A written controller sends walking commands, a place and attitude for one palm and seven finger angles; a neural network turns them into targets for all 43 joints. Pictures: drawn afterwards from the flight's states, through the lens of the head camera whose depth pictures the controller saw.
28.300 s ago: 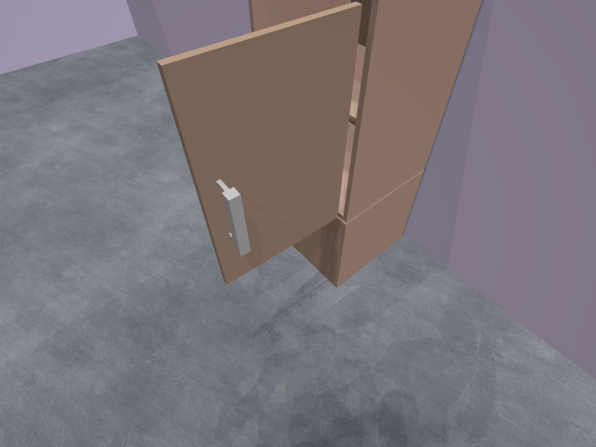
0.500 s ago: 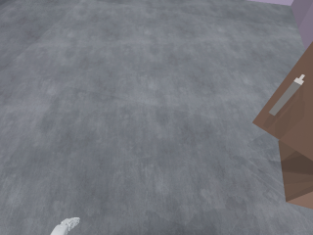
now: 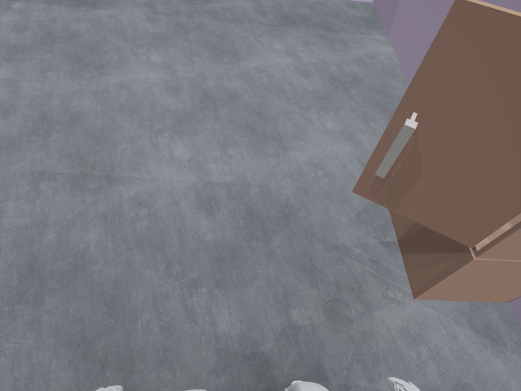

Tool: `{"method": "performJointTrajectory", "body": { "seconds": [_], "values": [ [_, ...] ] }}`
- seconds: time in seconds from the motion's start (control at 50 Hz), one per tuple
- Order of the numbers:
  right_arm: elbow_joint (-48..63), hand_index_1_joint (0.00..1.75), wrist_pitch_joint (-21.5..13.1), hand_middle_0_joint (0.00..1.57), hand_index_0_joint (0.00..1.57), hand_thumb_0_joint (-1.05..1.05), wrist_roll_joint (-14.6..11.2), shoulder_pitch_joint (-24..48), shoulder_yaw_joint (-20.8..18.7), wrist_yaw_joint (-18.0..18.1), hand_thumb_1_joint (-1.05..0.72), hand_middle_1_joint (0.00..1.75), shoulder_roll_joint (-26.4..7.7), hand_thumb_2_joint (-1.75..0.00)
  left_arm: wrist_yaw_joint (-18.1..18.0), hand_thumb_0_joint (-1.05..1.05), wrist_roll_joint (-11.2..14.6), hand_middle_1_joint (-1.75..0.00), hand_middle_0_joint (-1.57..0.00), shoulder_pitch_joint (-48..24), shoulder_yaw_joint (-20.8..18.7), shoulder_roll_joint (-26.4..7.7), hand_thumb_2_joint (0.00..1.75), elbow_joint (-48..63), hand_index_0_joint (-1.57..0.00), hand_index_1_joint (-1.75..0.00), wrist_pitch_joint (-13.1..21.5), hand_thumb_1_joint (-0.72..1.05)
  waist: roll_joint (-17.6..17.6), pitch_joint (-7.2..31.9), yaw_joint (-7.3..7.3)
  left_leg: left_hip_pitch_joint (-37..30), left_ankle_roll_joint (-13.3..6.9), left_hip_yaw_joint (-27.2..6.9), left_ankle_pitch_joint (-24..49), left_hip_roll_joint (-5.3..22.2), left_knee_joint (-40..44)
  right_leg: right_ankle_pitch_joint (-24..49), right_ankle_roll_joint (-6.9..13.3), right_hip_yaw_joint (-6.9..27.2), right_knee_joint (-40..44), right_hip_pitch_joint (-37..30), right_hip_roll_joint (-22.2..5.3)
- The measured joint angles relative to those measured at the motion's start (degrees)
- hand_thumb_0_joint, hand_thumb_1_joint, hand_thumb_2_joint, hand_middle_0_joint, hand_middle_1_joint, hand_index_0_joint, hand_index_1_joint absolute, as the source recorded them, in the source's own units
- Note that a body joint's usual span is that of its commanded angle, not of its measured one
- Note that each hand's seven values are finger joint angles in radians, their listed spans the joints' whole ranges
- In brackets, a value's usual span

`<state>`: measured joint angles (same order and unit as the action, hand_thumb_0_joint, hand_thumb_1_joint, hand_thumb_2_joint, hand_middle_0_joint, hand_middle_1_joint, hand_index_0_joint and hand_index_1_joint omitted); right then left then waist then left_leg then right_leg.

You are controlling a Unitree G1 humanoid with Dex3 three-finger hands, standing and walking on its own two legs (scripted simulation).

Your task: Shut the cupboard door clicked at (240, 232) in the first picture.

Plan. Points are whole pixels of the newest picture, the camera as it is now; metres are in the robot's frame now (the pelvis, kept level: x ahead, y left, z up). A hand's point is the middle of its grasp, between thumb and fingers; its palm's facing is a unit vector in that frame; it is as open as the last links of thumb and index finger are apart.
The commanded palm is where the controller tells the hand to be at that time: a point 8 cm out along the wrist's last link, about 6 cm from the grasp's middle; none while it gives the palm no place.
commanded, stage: turn to face it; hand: left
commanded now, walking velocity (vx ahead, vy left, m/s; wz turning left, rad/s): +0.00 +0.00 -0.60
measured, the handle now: (396, 145) +0.70 -0.31 -0.08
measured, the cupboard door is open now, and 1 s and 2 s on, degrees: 61 61 61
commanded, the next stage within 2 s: take the last steps up to it in 0.62 s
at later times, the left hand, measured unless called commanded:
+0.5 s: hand (191, 378) +0.15 +0.12 -0.15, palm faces -0.25 -0.94 -0.24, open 7.4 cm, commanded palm none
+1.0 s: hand (203, 353) +0.19 +0.11 -0.16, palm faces -0.42 -0.89 -0.18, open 7.4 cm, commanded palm none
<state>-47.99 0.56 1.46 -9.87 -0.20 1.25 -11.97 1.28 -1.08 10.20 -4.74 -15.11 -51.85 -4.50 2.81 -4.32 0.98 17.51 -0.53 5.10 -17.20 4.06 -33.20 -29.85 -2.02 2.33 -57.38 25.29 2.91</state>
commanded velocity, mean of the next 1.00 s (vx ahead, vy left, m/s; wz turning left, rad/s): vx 0.09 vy -0.04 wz -0.32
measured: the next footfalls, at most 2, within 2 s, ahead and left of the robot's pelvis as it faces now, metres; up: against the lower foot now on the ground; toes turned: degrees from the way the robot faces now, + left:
right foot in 0.28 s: +0.02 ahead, -0.16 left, +0.00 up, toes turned -15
left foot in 0.66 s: +0.11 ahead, +0.06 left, +0.00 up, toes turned -15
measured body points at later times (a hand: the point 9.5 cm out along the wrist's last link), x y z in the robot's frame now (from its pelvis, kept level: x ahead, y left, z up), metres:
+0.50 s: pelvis +0.01 -0.04 +0.00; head +0.05 -0.07 +0.45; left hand +0.17 +0.17 -0.13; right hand +0.00 -0.32 -0.14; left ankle +0.03 +0.09 -0.67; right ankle -0.02 -0.15 -0.73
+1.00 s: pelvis +0.04 -0.05 +0.01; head +0.07 -0.04 +0.46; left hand +0.22 +0.15 -0.14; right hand -0.06 -0.27 -0.13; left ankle +0.07 +0.07 -0.73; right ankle -0.02 -0.18 -0.68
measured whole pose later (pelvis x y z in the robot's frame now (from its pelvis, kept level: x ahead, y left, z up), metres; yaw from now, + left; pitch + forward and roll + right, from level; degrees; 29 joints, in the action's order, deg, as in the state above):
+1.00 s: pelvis +0.04 -0.05 +0.01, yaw -26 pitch +1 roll -2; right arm -56.7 -1.2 2.2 -19.0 -1.1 1.3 -10.2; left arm 3.1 -1.9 10.9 -4.5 -14.1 -56.6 -4.3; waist 0.6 -1.2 -1.6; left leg 8.8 1.1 9.3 -14.4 6.5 -22.7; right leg -20.9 -1.8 -2.0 -50.6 24.6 -2.2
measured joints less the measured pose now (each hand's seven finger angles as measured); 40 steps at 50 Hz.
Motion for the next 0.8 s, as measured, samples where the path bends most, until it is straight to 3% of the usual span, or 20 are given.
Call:
{"method": "performJointTrajectory", "body": {
  "seconds": [0.04,0.1,0.22,0.28,0.3,0.36,0.4,0.44,0.56,0.62,0.66,0.72,0.8],
  "values": [
    [-0.12,0.3,0.09,0.21,0.21,0.0,0.11,-0.76,0.23,0.13,-0.91,0.3,0.3,-0.9,0.44,0.01,0.01,-0.3,-0.2,-0.46,-0.34,-0.47,0.9,0.25,-0.2,-0.3,-0.18,0.91,-0.4,-0.37,0.1,-1.73,0.13,1.14,0.63,1.01,1.93,0.93,-0.89,-2.06,-5.02,1.65,-1.24],
    [-0.75,0.3,0.2,0.21,0.21,0.0,0.11,-1.73,0.13,0.1,-0.9,0.3,0.37,-0.9,0.86,0.01,0.04,-0.3,-0.2,-1.09,-0.59,-0.8,0.9,0.77,-0.19,-0.3,-0.58,0.91,-1.27,-0.69,0.02,-3.68,0.56,3.13,1.19,2.55,3.84,2.52,-1.6,-3.91,-4.54,2.01,-3.09],
    [-2.64,0.3,0.8,0.21,0.21,0.0,0.19,-3.49,-1.0,-0.5,-0.9,0.3,-0.93,-0.9,1.24,0.01,-0.14,-0.3,-0.2,-2.82,-0.23,-0.43,0.9,1.52,-0.19,-0.3,-0.65,0.91,-3.5,-0.93,-1.39,-4.54,2.19,6.68,-0.55,5.52,2.06,4.53,-0.8,-6.01,9.29,-2.6,-4.64],
    [-3.57,0.3,1.21,0.21,0.21,0.0,-0.11,-4.91,-1.76,-0.79,-0.9,0.3,-2.11,-0.9,1.27,0.01,-0.22,-0.3,-0.2,-3.15,0.41,-0.17,0.9,2.23,-0.19,-0.3,0.39,0.91,-4.25,-0.39,-1.91,-3.34,3.69,7.95,-3.13,6.84,-2.33,12.41,0.55,-6.95,21.59,-8.1,-4.35],
    [-3.9,0.3,1.51,0.21,0.21,0.0,-0.36,-5.28,-2.04,-0.87,-0.9,0.3,-2.54,-0.9,1.07,0.01,-0.37,-0.3,-0.2,-3.03,0.59,-0.13,0.9,2.42,-0.19,-0.3,1.22,0.91,-4.13,0.09,-1.78,-1.88,4.03,7.58,-5.51,6.74,-5.83,11.18,1.89,-6.49,23.81,-9.03,-4.28],
    [-5.37,0.3,3.21,0.21,0.2,0.0,-0.76,-3.88,-2.8,-0.03,-0.91,0.3,-4.47,-0.9,-0.12,0.0,-0.19,-0.3,-0.2,-3.12,1.57,2.04,0.9,1.91,-0.19,-0.3,2.56,0.91,-6.42,-0.59,-2.18,4.67,4.65,0.29,-13.99,3.99,-21.66,10.35,3.38,-5.81,21.96,-7.9,-2.99],
    [-5.86,0.3,3.42,0.2,0.2,0.0,-0.82,-2.99,-2.91,0.21,-0.91,0.3,-4.74,-0.9,-0.74,0.0,-0.03,-0.3,-0.2,-2.45,2.01,2.97,0.9,1.56,-0.2,-0.3,2.66,0.91,-6.27,-0.61,-2.22,8.11,5.16,-1.52,-12.5,2.07,-28.62,12.1,3.35,-4.83,24.03,-8.66,-2.8],
    [-5.72,0.3,3.23,0.2,0.2,0.0,-0.77,-2.53,-2.8,0.01,-0.91,0.3,-4.48,-0.9,-1.06,0.0,-0.06,-0.3,-0.2,-1.68,2.3,3.57,0.9,0.9,-0.2,-0.3,2.43,0.91,-5.7,-0.16,-2.31,9.95,5.51,-1.93,-9.6,1.19,-30.02,13.52,3.52,-3.95,26.49,-9.6,-2.59],
    [-5.15,0.3,2.67,0.2,0.2,0.0,-0.8,-2.02,-2.15,-0.49,-0.91,0.3,-2.35,-0.9,-1.09,0.0,-0.4,-0.3,-0.2,0.26,2.55,4.41,0.9,-0.81,-0.2,-0.3,2.24,0.9,-3.67,1.54,-1.65,8.65,5.47,-2.49,-6.92,-0.24,-20.13,15.19,3.48,-2.01,30.23,-11.11,-1.74],
    [-5.14,0.3,2.1,0.2,0.2,0.0,-0.99,-1.59,-1.68,-0.34,-0.91,0.3,-1.13,-0.9,-1.14,0.0,-0.41,-0.3,-0.2,1.07,2.23,4.32,0.9,-1.64,-0.2,-0.3,2.21,0.9,-2.48,1.99,-0.81,4.72,4.99,-2.5,-5.18,-1.24,-10.1,14.77,2.94,-0.62,29.53,-10.9,-1.33],
    [-4.86,0.3,1.18,0.2,0.2,0.0,-1.03,-1.82,-1.23,-0.23,-0.91,0.3,-0.66,-0.9,-1.21,0.01,-0.11,-0.3,-0.2,1.78,1.97,4.15,0.9,-2.21,-0.2,-0.3,1.91,0.9,-2.29,2.5,-0.67,0.58,4.34,-2.51,0.94,-1.39,-0.48,13.58,2.23,0.02,27.5,-10.2,-0.66],
    [-4.94,0.3,0.3,0.2,0.2,0.0,-0.34,-1.99,-0.42,0.03,-0.91,0.3,0.83,-0.9,-1.24,0.01,0.22,-0.3,-0.2,1.96,1.38,3.05,0.9,-3.0,-0.2,-0.3,0.95,0.9,-0.42,2.46,-0.47,-0.1,0.09,-0.92,0.23,-1.76,-0.55,5.93,1.73,0.51,19.2,-7.34,-0.99],
    [-5.07,0.3,-0.22,0.21,0.2,0.0,0.35,-3.2,0.46,0.48,-0.91,0.3,2.12,-0.9,-0.63,0.01,-0.11,-0.3,-0.2,1.66,0.68,2.0,0.9,-3.83,-0.2,-0.3,0.28,0.91,-0.46,2.2,-0.72,-2.42,-0.72,0.19,0.66,-0.9,2.59,2.35,0.85,-0.95,2.97,-2.5,-1.31]
  ]
}}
